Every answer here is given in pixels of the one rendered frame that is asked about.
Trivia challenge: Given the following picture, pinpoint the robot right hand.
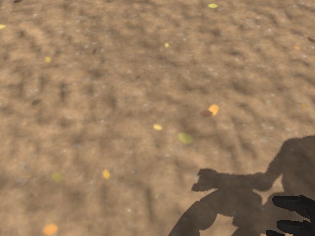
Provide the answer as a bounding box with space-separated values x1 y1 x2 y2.
266 195 315 236

